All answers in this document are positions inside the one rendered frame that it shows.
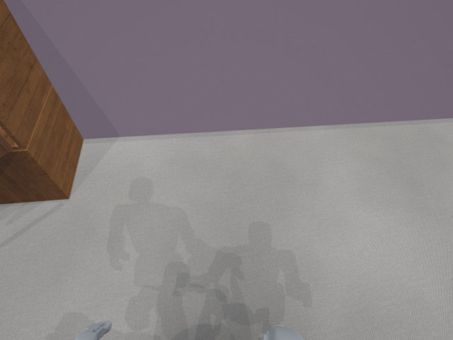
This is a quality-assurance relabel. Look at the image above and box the left robot hand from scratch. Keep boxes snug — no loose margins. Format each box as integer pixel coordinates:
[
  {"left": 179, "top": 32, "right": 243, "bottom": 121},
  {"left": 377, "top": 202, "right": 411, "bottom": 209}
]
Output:
[{"left": 75, "top": 321, "right": 112, "bottom": 340}]

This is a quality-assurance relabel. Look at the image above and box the cupboard door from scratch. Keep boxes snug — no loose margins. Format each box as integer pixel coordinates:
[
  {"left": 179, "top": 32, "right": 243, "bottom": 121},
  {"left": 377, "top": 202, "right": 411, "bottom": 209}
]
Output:
[{"left": 0, "top": 135, "right": 14, "bottom": 157}]

